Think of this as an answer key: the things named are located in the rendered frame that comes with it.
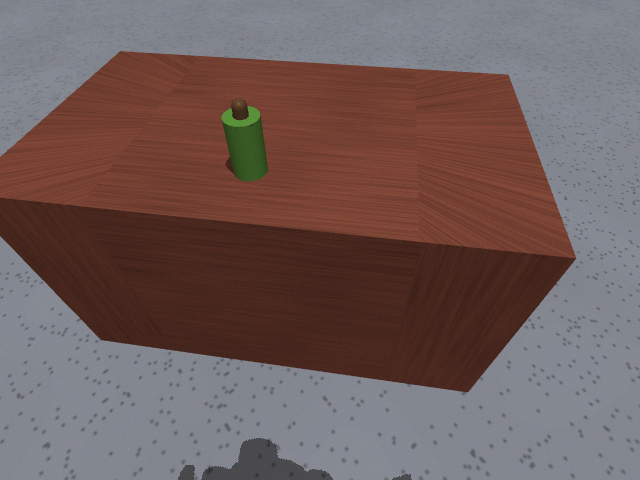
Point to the bottle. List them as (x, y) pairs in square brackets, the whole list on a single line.
[(244, 135)]

